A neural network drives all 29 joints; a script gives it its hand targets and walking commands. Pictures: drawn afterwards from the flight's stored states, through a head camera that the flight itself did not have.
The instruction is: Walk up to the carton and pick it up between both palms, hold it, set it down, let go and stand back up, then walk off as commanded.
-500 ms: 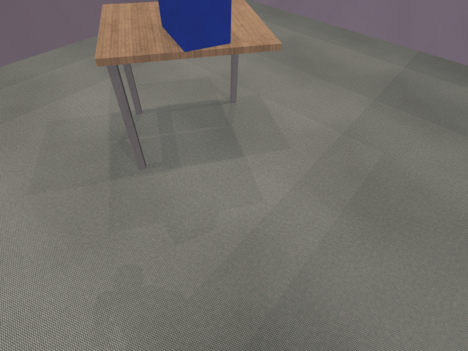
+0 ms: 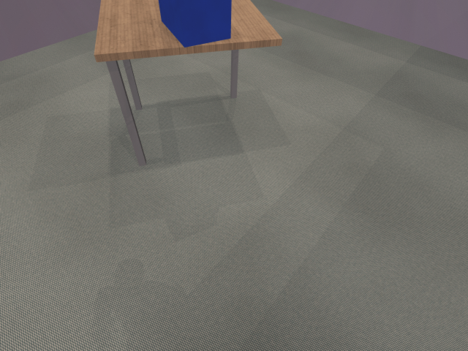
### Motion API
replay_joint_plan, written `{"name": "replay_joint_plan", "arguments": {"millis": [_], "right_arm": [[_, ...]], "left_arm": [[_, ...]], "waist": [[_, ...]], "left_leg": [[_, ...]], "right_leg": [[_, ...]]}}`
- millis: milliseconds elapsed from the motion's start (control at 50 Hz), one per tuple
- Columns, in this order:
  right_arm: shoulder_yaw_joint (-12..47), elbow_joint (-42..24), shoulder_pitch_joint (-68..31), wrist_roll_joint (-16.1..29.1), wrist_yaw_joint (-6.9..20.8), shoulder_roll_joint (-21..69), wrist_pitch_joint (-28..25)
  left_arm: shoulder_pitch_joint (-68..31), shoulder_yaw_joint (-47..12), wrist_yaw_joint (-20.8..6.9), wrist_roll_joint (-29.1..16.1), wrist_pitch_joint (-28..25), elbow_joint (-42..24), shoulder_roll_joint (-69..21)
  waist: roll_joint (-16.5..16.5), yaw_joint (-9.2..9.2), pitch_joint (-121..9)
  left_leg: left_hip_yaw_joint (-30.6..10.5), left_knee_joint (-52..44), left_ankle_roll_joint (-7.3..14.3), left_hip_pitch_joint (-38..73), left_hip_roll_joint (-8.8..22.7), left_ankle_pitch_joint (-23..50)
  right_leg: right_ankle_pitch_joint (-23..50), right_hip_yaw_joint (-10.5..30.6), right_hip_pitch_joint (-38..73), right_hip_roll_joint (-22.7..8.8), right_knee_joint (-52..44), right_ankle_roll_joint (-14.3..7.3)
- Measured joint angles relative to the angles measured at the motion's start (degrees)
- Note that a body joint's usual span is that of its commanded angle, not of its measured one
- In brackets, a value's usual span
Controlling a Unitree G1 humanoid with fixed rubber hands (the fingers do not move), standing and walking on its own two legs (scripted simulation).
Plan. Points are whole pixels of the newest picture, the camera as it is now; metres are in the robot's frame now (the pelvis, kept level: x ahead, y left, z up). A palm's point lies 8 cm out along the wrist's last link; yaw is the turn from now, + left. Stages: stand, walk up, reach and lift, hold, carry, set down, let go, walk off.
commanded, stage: stand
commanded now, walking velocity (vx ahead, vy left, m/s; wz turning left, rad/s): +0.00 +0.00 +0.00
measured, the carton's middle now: out of the picture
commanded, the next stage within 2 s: walk up in 0.88 s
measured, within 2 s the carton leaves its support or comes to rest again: neither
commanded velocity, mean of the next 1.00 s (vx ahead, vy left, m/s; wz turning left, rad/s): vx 0.00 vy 0.00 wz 0.00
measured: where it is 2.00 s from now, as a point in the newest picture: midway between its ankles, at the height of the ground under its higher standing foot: (211, 345)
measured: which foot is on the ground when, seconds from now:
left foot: down 0.00-1.00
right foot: down 0.00-1.00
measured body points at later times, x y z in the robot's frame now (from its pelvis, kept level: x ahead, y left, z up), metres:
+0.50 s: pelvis +0.00 +0.00 +0.00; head +0.01 +0.01 +0.45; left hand +0.05 +0.27 -0.15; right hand +0.07 -0.26 -0.14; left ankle +0.02 +0.12 -0.73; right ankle +0.03 -0.12 -0.73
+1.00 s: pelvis +0.00 +0.00 +0.01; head +0.02 +0.01 +0.45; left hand +0.05 +0.27 -0.15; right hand +0.07 -0.26 -0.13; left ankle +0.02 +0.12 -0.73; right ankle +0.03 -0.12 -0.73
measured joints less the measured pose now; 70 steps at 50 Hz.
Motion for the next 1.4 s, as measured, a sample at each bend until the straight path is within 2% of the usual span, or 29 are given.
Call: {"name": "replay_joint_plan", "arguments": {"millis": [1080,1100,1160,1200,1260,1360,1400], "right_arm": [[0.0,1.8,-0.2,0.0,0.0,-0.1,-0.1],[0.0,1.8,-0.1,0.0,0.3,-0.2,-0.1],[0.0,1.8,0.5,0.0,1.4,-1.2,-0.1],[0.0,1.8,0.5,0.0,1.7,-2.2,-0.1],[-0.2,1.8,0.4,0.0,2.5,-4.1,-0.1],[-1.4,1.6,0.6,0.0,3.8,-6.6,-0.2],[-1.9,1.4,1.5,0.0,4.0,-7.1,-0.8]], "left_arm": [[0.0,0.0,0.0,0.0,-0.2,1.7,0.0],[0.0,0.0,-0.3,0.0,-0.2,1.8,0.1],[0.1,0.0,-1.4,0.0,-0.6,1.7,0.7],[0.0,0.0,-1.6,0.0,-1.6,0.5,1.5],[0.2,0.0,-1.6,0.0,-2.0,-0.2,2.7],[0.2,0.0,-2.1,0.0,-1.7,-1.3,5.4],[0.2,0.0,-2.4,0.0,-1.2,-2.4,6.5]], "waist": [[0.1,0.0,0.0],[0.1,0.0,-0.2],[0.3,0.04,-0.9],[0.3,0.1,-0.9],[0.5,0.05,-1.0],[0.7,0.0,-1.1],[0.4,-0.09,-1.4]], "left_leg": [[0.0,-3.5,0.0,2.1,0.0,1.5],[0.0,-3.3,0.2,2.1,0.0,0.7],[0.0,-0.2,0.6,1.7,0.0,-8.3],[0.1,6.6,0.6,-1.4,0.0,-10.3],[0.0,12.2,0.6,-4.9,0.6,-10.5],[-0.1,12.1,0.6,-6.3,3.8,-7.8],[-0.1,8.4,0.6,-4.5,4.3,-4.8]], "right_leg": [[1.7,0.0,2.2,0.0,-3.9,0.0],[1.0,0.0,2.3,0.0,-3.7,0.0],[-5.5,-0.1,3.1,0.0,-3.3,-0.7],[-5.7,-0.6,4.1,-0.4,-4.6,-1.6],[-5.3,-1.1,6.6,-1.4,-7.0,-2.1],[-3.2,-1.5,11.5,-2.6,-8.1,-2.1],[-5.1,-1.6,11.9,-3.3,-5.1,-2.1]]}}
